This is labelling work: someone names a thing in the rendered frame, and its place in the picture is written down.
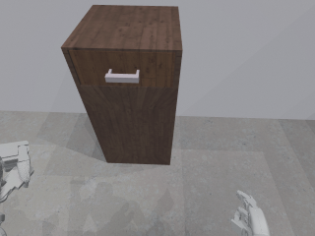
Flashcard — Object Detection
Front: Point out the robot right hand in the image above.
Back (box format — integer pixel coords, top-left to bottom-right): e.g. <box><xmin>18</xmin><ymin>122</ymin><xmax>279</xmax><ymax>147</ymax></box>
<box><xmin>231</xmin><ymin>190</ymin><xmax>271</xmax><ymax>236</ymax></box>

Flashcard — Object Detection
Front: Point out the handle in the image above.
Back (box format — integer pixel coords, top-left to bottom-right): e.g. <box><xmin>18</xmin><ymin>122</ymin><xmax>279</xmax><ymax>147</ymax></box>
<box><xmin>105</xmin><ymin>69</ymin><xmax>140</xmax><ymax>84</ymax></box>

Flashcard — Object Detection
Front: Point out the cabinet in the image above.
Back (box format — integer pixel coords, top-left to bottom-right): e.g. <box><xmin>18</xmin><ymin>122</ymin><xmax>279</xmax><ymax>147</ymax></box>
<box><xmin>61</xmin><ymin>5</ymin><xmax>183</xmax><ymax>165</ymax></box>

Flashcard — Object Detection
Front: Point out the drawer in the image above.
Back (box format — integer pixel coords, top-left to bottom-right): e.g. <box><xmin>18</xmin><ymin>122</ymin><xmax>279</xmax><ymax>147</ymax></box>
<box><xmin>69</xmin><ymin>50</ymin><xmax>176</xmax><ymax>88</ymax></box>

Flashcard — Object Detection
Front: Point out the robot left hand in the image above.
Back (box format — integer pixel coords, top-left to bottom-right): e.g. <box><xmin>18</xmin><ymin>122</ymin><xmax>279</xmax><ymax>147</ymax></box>
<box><xmin>0</xmin><ymin>141</ymin><xmax>34</xmax><ymax>204</ymax></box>

